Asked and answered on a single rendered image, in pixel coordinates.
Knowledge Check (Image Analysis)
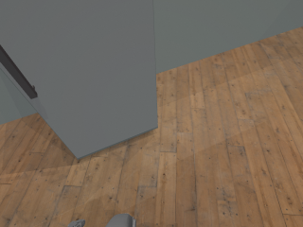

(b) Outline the fridge door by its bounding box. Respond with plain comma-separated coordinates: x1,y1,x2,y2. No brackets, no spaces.
0,0,158,158

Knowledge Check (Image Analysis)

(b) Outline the robot left thigh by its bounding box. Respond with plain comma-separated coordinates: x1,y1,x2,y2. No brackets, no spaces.
105,214,136,227

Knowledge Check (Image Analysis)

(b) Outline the handle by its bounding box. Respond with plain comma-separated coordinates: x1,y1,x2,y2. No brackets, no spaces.
0,44,38,99

